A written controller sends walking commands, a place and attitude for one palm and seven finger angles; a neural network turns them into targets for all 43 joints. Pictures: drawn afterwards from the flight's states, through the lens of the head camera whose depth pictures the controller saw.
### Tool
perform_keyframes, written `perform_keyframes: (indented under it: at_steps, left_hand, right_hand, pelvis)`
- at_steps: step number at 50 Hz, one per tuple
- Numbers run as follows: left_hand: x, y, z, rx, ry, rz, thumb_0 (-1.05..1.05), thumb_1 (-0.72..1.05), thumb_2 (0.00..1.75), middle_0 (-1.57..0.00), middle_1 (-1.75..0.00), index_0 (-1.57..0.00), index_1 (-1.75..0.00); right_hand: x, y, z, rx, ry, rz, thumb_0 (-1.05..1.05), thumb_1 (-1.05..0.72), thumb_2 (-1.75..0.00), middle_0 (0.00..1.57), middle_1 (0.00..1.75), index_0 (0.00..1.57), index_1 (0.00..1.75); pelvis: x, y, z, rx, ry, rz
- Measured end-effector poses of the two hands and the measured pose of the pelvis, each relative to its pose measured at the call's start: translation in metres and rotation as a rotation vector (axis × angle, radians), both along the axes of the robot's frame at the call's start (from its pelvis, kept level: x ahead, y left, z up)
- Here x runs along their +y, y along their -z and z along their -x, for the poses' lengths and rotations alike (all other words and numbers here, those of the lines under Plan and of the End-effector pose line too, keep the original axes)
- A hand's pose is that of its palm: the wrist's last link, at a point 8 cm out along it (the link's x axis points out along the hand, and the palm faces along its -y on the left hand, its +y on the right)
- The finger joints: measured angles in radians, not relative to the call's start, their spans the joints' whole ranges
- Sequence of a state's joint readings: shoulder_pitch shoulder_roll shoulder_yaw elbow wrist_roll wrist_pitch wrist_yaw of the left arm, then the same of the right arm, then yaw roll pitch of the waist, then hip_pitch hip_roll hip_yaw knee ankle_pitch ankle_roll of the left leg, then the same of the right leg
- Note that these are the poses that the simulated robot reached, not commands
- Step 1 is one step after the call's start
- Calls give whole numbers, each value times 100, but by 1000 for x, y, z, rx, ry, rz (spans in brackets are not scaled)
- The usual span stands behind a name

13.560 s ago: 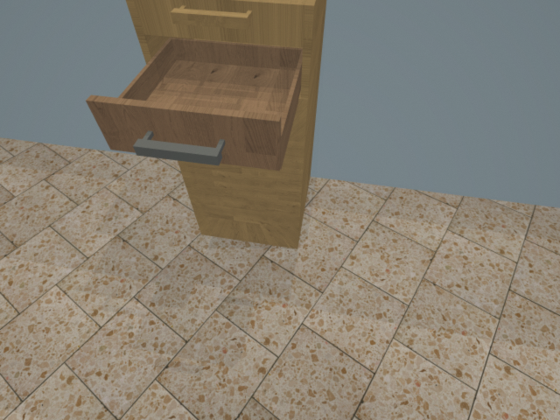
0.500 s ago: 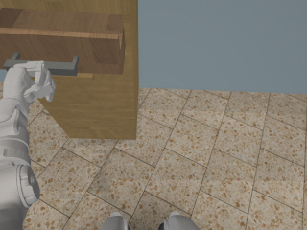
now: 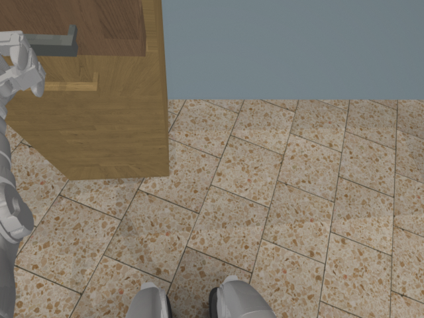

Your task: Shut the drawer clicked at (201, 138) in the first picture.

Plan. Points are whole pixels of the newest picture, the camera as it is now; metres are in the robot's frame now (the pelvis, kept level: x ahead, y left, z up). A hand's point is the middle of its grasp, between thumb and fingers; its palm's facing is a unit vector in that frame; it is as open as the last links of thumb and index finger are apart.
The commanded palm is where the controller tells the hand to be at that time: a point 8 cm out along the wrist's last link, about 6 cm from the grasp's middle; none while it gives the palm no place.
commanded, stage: push the drawer shut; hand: left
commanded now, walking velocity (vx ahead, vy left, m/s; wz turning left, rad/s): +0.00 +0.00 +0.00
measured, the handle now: (22, 36) +0.60 +0.27 +0.10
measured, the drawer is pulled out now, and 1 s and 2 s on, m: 0.02 0.00 0.00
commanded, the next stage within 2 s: pull the fist back off the drawer in 0.54 s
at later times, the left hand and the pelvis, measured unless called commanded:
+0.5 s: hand (27, 58) +0.55 +0.25 +0.10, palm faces -0.02 -1.00 -0.02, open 3.1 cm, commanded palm +0.57 +0.27 +0.10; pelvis +0.00 +0.02 +0.00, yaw +1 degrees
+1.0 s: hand (33, 58) +0.55 +0.24 +0.10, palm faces +0.01 -1.00 -0.02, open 3.3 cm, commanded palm +0.54 +0.26 +0.10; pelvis -0.02 +0.01 -0.01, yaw +0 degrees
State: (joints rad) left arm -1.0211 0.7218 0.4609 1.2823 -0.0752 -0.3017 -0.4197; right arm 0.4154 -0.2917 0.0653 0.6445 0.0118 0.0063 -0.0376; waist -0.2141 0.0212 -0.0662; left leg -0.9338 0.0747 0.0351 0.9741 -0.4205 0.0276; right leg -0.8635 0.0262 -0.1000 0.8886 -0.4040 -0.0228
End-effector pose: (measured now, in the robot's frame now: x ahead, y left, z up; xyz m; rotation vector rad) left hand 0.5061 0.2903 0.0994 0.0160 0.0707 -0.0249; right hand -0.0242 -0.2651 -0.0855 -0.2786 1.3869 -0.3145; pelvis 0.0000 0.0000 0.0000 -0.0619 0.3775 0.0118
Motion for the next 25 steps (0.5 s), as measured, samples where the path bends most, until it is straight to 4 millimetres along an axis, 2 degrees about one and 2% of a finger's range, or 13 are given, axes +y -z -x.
perform_keyframes:
  at_steps: [7, 16, 25]
  left_hand:
    - [2, 1, -21, -8, 3, 4, 2, 82, 90, -139, -160, -139, -160]
    - [11, 2, -24, 8, 3, -1, -1, 70, 88, -139, -160, -139, -160]
    - [14, 0, -26, 10, -6, -3, 1, 65, 89, -139, -160, -139, -160]
  right_hand:
    - [11, -4, 12, 54, 32, -1, 1, -90, -89, 21, 30, 21, 30]
    - [23, -5, 16, 99, 29, -17, 1, -90, -89, 21, 30, 21, 30]
    - [23, -3, 15, 100, -10, -6, 0, -90, -89, 21, 30, 21, 30]
  pelvis:
    - [6, 1, -7, 29, 11, 6]
    - [13, 0, -12, 35, 2, 16]
    - [15, 4, -4, 44, -21, 28]
